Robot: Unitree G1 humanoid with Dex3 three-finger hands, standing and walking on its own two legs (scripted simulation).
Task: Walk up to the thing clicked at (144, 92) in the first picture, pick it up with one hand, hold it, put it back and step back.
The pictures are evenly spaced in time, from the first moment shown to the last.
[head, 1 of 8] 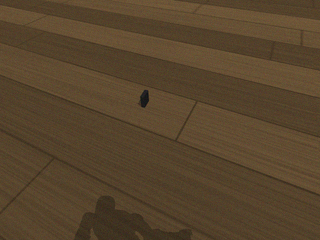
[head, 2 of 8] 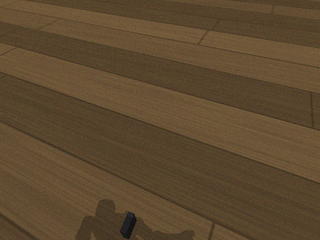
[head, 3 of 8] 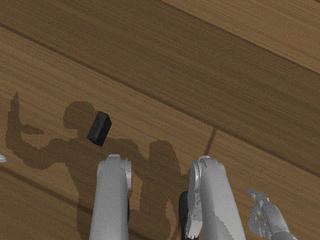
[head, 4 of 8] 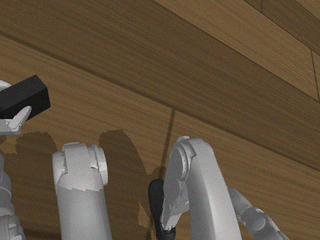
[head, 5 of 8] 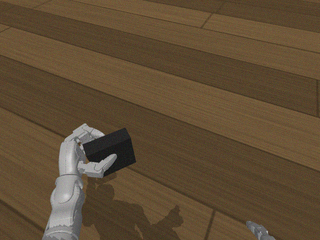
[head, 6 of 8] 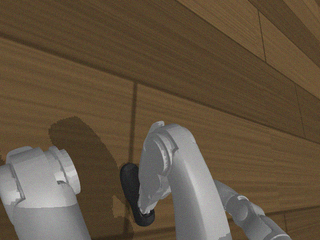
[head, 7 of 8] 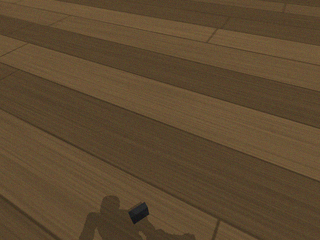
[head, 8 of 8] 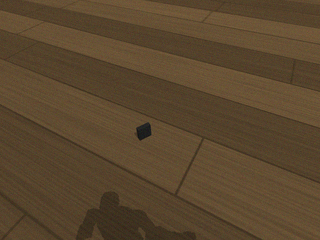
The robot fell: no
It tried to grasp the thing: yes
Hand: left
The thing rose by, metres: 0.71
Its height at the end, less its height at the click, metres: +0.00
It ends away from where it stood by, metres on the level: 0.04
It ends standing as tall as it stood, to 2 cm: yes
